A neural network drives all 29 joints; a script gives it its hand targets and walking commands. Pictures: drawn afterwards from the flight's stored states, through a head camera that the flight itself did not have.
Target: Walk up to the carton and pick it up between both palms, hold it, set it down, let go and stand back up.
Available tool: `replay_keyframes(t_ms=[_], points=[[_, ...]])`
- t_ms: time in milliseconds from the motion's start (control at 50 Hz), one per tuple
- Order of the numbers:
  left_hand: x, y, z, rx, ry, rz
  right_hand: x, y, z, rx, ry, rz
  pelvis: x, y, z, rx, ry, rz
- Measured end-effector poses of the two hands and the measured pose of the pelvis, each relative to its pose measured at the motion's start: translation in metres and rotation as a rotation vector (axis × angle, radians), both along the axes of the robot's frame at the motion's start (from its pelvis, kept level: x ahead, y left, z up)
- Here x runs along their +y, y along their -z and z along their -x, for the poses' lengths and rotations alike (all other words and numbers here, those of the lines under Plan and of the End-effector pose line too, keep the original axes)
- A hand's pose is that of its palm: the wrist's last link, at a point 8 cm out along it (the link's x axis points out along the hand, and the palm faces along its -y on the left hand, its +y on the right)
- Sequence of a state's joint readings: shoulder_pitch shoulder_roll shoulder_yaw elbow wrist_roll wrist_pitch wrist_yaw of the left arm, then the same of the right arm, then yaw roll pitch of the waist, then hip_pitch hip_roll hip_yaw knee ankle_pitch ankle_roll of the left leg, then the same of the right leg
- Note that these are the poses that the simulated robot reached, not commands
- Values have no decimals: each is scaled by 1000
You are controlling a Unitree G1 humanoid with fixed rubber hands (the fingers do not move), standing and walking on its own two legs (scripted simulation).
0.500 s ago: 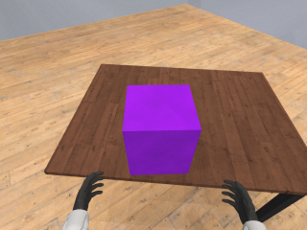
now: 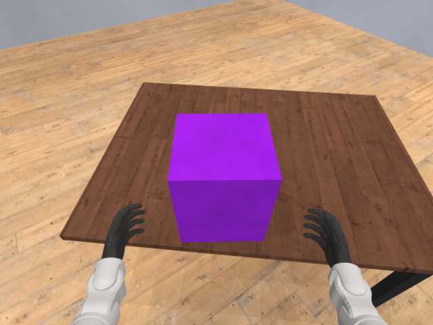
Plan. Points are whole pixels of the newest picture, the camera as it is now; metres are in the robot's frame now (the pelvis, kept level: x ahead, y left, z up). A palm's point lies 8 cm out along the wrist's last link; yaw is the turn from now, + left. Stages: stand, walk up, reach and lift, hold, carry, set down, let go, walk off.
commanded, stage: reach and lift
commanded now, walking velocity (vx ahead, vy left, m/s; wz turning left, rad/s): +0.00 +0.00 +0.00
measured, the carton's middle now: (222, 180) +0.46 +0.02 -0.02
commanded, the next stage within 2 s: none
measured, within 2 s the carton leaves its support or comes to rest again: neither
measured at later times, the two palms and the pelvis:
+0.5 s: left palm (119, 195) +0.35 +0.21 +0.06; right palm (332, 200) +0.35 -0.20 +0.06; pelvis +0.00 +0.00 +0.01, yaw -1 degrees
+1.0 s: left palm (120, 152) +0.41 +0.21 +0.12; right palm (334, 152) +0.42 -0.20 +0.12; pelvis -0.01 +0.00 +0.01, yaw -1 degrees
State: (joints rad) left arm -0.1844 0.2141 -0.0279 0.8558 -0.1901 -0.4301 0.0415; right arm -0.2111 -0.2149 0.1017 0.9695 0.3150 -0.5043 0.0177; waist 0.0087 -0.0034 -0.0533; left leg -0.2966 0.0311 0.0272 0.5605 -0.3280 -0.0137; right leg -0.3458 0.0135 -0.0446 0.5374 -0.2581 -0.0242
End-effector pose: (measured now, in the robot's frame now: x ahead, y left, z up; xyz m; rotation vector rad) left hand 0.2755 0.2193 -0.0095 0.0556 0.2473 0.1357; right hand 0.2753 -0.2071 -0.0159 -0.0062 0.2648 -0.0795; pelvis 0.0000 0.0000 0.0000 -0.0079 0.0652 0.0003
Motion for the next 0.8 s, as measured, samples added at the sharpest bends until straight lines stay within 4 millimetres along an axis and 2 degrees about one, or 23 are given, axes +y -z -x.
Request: replay_keyframes(t_ms=[160, 440, 800], points=[[2, -21, -22, -16, 6, 7, -1, -23, -25, -19, -8, 2, -1, -5, -2, 5, 0, 1], [-3, -62, -65, -22, 21, 11, 9, -63, -67, -30, -23, -2, 1, -10, -1, 15, 8, 2], [-9, -107, -110, -15, 20, 20, 7, -109, -114, -24, -11, 26, 3, -11, 5, 39, 19, 6]])
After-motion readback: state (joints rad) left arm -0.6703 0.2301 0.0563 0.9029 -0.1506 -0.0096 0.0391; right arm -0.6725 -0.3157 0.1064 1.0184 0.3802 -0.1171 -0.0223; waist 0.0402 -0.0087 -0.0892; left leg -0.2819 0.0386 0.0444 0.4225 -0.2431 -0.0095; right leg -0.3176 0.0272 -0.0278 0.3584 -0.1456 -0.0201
